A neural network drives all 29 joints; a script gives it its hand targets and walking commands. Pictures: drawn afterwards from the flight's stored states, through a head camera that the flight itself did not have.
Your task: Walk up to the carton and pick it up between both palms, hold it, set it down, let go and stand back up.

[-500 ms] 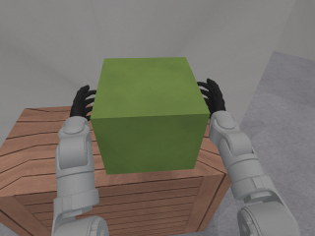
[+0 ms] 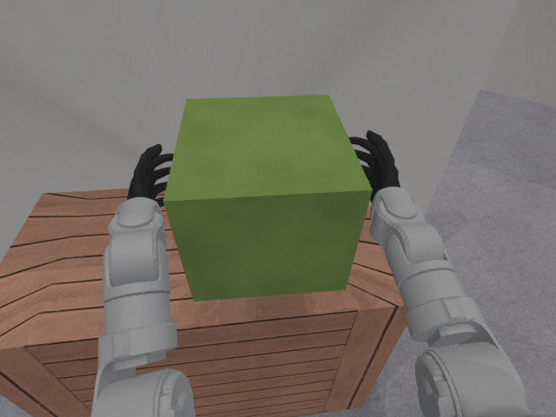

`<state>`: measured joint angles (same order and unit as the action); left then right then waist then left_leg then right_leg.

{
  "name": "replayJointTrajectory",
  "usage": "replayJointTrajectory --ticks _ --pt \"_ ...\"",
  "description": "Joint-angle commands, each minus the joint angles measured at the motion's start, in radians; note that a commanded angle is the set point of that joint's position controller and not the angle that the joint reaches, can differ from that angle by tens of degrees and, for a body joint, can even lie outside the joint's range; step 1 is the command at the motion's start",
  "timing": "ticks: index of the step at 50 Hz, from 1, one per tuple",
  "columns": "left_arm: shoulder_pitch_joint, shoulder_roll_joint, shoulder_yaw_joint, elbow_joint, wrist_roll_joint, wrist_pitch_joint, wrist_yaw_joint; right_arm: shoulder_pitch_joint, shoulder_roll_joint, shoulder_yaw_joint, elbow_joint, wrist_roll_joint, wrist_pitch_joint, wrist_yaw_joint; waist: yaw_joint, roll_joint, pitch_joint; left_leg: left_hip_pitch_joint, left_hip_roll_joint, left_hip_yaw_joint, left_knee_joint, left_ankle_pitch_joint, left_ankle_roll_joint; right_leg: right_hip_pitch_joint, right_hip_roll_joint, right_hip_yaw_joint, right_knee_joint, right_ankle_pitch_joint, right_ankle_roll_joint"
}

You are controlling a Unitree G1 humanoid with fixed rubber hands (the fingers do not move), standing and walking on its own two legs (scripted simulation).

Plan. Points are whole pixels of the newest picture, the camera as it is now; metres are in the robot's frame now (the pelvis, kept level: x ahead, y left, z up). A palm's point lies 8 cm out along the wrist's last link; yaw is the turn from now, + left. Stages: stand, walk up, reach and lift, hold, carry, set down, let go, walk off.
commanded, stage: hold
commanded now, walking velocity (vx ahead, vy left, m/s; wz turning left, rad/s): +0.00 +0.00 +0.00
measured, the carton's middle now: (264, 192) +0.43 +0.01 +0.13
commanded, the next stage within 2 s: none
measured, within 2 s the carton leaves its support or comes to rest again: neither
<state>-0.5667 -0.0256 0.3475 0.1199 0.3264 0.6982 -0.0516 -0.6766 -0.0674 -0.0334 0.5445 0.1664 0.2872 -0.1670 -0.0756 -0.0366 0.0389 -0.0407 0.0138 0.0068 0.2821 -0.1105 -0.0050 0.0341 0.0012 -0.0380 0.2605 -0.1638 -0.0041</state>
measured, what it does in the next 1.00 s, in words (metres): stands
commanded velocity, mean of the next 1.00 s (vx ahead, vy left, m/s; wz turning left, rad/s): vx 0.00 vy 0.00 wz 0.00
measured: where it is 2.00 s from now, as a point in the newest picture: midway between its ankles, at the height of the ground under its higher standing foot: outside the picture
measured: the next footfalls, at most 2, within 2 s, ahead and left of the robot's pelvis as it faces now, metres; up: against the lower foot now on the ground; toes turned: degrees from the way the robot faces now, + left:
none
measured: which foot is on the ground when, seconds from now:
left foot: down 0.00-1.00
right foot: down 0.00-1.00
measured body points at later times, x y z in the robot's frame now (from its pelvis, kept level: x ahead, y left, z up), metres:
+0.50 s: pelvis +0.00 +0.00 +0.00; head -0.04 +0.01 +0.45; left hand +0.36 +0.18 +0.17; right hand +0.37 -0.15 +0.17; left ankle +0.04 +0.12 -0.75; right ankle +0.00 -0.11 -0.75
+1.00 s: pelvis +0.00 +0.00 +0.00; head -0.04 +0.02 +0.45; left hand +0.37 +0.18 +0.17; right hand +0.38 -0.15 +0.18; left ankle +0.04 +0.12 -0.75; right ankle +0.00 -0.11 -0.75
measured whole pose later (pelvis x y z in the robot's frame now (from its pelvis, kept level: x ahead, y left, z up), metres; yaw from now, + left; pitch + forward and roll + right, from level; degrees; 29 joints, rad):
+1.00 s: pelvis +0.00 +0.00 +0.00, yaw +1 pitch -8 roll +0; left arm -0.54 -0.03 0.35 0.08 0.34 0.72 -0.07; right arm -0.65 -0.05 -0.02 0.53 0.17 0.28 -0.18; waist -0.08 -0.05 0.05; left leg -0.02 0.01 0.00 0.28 -0.12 0.00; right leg 0.06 0.00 -0.05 0.25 -0.17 0.00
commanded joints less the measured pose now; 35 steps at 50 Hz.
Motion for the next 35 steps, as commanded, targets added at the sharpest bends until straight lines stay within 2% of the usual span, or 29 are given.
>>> replayJointTrajectory --ticks 1,2,4,5,6,7,8,9,10,11,12,13,14,15,16,17,19,20,21,22,24,25,26,27,28,29,32,33,35 --pt "-0.669 -0.421 -0.495 -0.197 -0.173 -0.078 -0.147 -0.671 0.516 0.331 -0.288 0.081 -0.066 0.120 0.002 0.055 -0.432 0.229 -0.043 0.028 0.020 0.211 -0.002 0.002 0.040 -0.046 -0.026 0.176 0.042" --pt "-0.666 -0.426 -0.492 -0.211 -0.168 -0.083 -0.147 -0.617 0.522 0.335 -0.275 0.056 -0.063 0.116 -0.025 0.042 -0.429 0.245 -0.045 0.022 0.028 0.225 -0.003 0.010 0.040 -0.053 -0.017 0.210 0.044" --pt "-0.626 -0.455 -0.540 -0.249 -0.193 -0.080 -0.143 -0.660 0.512 0.373 -0.395 0.095 -0.077 0.103 -0.025 0.077 -0.512 0.298 -0.051 0.016 0.069 0.373 -0.032 0.044 0.049 -0.054 -0.005 0.315 0.047" --pt "-0.614 -0.453 -0.559 -0.272 -0.212 -0.076 -0.145 -0.628 0.503 0.372 -0.409 0.091 -0.072 0.097 -0.046 0.083 -0.513 0.304 -0.053 0.011 0.078 0.387 -0.042 0.041 0.055 -0.058 -0.003 0.338 0.045" --pt "-0.612 -0.437 -0.533 -0.254 -0.206 -0.078 -0.145 -0.668 0.499 0.385 -0.454 0.116 -0.073 0.095 -0.027 0.056 -0.508 0.283 -0.057 0.007 0.073 0.365 -0.026 0.052 0.047 -0.054 0.000 0.352 0.053" --pt "-0.593 -0.413 -0.525 -0.241 -0.185 -0.072 -0.143 -0.662 0.502 0.413 -0.427 0.118 -0.061 0.094 -0.014 0.050 -0.476 0.260 -0.058 0.012 0.062 0.306 -0.017 0.051 0.036 -0.045 -0.002 0.333 0.059" --pt "-0.606 -0.431 -0.545 -0.257 -0.193 -0.076 -0.147 -0.636 0.505 0.406 -0.436 0.105 -0.064 0.091 -0.036 0.048 -0.463 0.258 -0.058 0.013 0.054 0.290 -0.017 0.050 0.039 -0.045 -0.005 0.323 0.060" --pt "-0.627 -0.419 -0.542 -0.274 -0.186 -0.078 -0.147 -0.620 0.518 0.397 -0.410 0.101 -0.056 0.093 -0.026 0.067 -0.444 0.251 -0.052 0.014 0.041 0.293 -0.024 0.034 0.043 -0.050 -0.007 0.304 0.056" --pt "-0.595 -0.415 -0.498 -0.219 -0.152 -0.063 -0.152 -0.606 0.486 0.388 -0.376 0.091 -0.042 0.092 -0.016 0.062 -0.374 0.219 -0.057 0.021 0.039 0.239 -0.014 0.029 0.039 -0.054 -0.013 0.251 0.056" --pt "-0.619 -0.413 -0.532 -0.267 -0.177 -0.066 -0.151 -0.604 0.500 0.386 -0.395 0.111 -0.048 0.099 -0.020 0.090 -0.389 0.236 -0.048 0.022 0.033 0.255 -0.019 0.018 0.039 -0.044 -0.009 0.267 0.055" --pt "-0.610 -0.409 -0.500 -0.233 -0.156 -0.054 -0.152 -0.615 0.493 0.367 -0.360 0.099 -0.042 0.102 -0.018 0.072 -0.364 0.231 -0.048 0.018 0.029 0.212 -0.013 0.001 0.041 -0.052 -0.014 0.195 0.048" --pt "-0.581 -0.421 -0.527 -0.277 -0.178 -0.057 -0.158 -0.615 0.512 0.374 -0.435 0.100 -0.056 0.101 -0.015 0.037 -0.411 0.225 -0.048 0.020 0.032 0.243 -0.009 0.028 0.043 -0.050 -0.015 0.233 0.045" --pt "-0.616 -0.410 -0.522 -0.277 -0.170 -0.063 -0.159 -0.586 0.493 0.370 -0.391 0.085 -0.045 0.102 -0.022 0.059 -0.389 0.226 -0.049 0.024 0.035 0.249 -0.014 0.017 0.041 -0.056 -0.006 0.240 0.050" --pt "-0.609 -0.418 -0.525 -0.271 -0.179 -0.063 -0.159 -0.625 0.516 0.401 -0.420 0.103 -0.053 0.097 0.000 0.038 -0.417 0.232 -0.048 0.027 0.036 0.260 -0.016 0.021 0.039 -0.055 -0.009 0.254 0.052" --pt "-0.590 -0.412 -0.523 -0.248 -0.183 -0.056 -0.156 -0.616 0.488 0.377 -0.412 0.099 -0.051 0.101 -0.018 0.067 -0.409 0.244 -0.046 0.020 0.036 0.247 -0.023 0.002 0.040 -0.054 -0.011 0.242 0.050" --pt "-0.612 -0.427 -0.536 -0.286 -0.190 -0.066 -0.155 -0.605 0.503 0.386 -0.408 0.087 -0.052 0.100 -0.023 0.060 -0.424 0.242 -0.046 0.021 0.035 0.256 -0.026 0.008 0.047 -0.061 -0.011 0.233 0.042" --pt "-0.582 -0.416 -0.494 -0.243 -0.163 -0.055 -0.156 -0.605 0.487 0.382 -0.389 0.096 -0.045 0.100 -0.003 0.035 -0.376 0.239 -0.049 0.021 0.036 0.252 -0.015 0.017 0.045 -0.051 -0.014 0.221 0.050" --pt "-0.611 -0.419 -0.511 -0.244 -0.171 -0.057 -0.160 -0.613 0.491 0.361 -0.387 0.079 -0.053 0.107 -0.023 0.065 -0.389 0.246 -0.044 0.022 0.025 0.214 -0.017 -0.008 0.043 -0.053 -0.021 0.179 0.044" --pt "-0.610 -0.415 -0.515 -0.218 -0.172 -0.054 -0.157 -0.637 0.497 0.350 -0.395 0.071 -0.054 0.109 -0.008 0.058 -0.361 0.199 -0.041 0.030 0.013 0.176 -0.010 -0.014 0.041 -0.050 -0.026 0.148 0.041" --pt "-0.614 -0.414 -0.488 -0.195 -0.158 -0.051 -0.160 -0.625 0.492 0.329 -0.344 0.065 -0.046 0.111 -0.011 0.031 -0.344 0.193 -0.041 0.025 0.004 0.130 -0.003 -0.030 0.040 -0.056 -0.030 0.097 0.039" --pt "-0.634 -0.396 -0.477 -0.194 -0.149 -0.059 -0.157 -0.665 0.502 0.346 -0.354 0.066 -0.057 0.120 0.014 0.038 -0.353 0.201 -0.039 0.036 0.000 0.135 0.003 -0.026 0.035 -0.053 -0.025 0.106 0.043" --pt "-0.625 -0.407 -0.478 -0.165 -0.154 -0.055 -0.160 -0.682 0.495 0.333 -0.361 0.061 -0.064 0.118 0.003 0.041 -0.366 0.207 -0.040 0.039 0.001 0.139 -0.001 -0.028 0.033 -0.058 -0.028 0.113 0.038" --pt "-0.633 -0.429 -0.495 -0.218 -0.173 -0.063 -0.156 -0.673 0.501 0.342 -0.404 0.061 -0.075 0.117 -0.004 0.030 -0.434 0.218 -0.042 0.034 0.015 0.175 0.000 0.010 0.038 -0.051 -0.019 0.150 0.039" --pt "-0.636 -0.421 -0.478 -0.173 -0.167 -0.062 -0.154 -0.679 0.501 0.320 -0.359 0.065 -0.067 0.120 -0.011 0.058 -0.413 0.238 -0.045 0.031 0.015 0.159 -0.005 -0.017 0.040 -0.052 -0.023 0.114 0.034" --pt "-0.675 -0.443 -0.505 -0.192 -0.186 -0.074 -0.152 -0.679 0.515 0.335 -0.364 0.052 -0.071 0.117 -0.013 0.044 -0.441 0.237 -0.042 0.033 0.014 0.151 -0.003 -0.021 0.039 -0.050 -0.031 0.104 0.034" --pt "-0.683 -0.433 -0.488 -0.176 -0.165 -0.080 -0.149 -0.697 0.527 0.324 -0.357 0.035 -0.076 0.120 0.006 0.040 -0.413 0.210 -0.042 0.037 0.007 0.130 0.002 -0.039 0.038 -0.054 -0.029 0.086 0.039" --pt "-0.714 -0.423 -0.479 -0.135 -0.152 -0.081 -0.147 -0.712 0.515 0.283 -0.274 0.020 -0.079 0.136 -0.005 0.082 -0.394 0.199 -0.036 0.035 -0.012 0.065 0.005 -0.060 0.031 -0.055 -0.036 0.020 0.030" --pt "-0.707 -0.431 -0.497 -0.144 -0.169 -0.078 -0.143 -0.741 0.517 0.278 -0.303 0.028 -0.085 0.136 -0.005 0.062 -0.408 0.183 -0.035 0.033 -0.013 0.067 0.008 -0.063 0.028 -0.050 -0.037 0.028 0.029" --pt "-0.666 -0.437 -0.476 -0.138 -0.159 -0.074 -0.146 -0.708 0.512 0.288 -0.286 0.032 -0.088 0.135 0.003 0.073 -0.433 0.210 -0.038 0.034 0.004 0.115 0.001 -0.039 0.036 -0.061 -0.027 0.077 0.032"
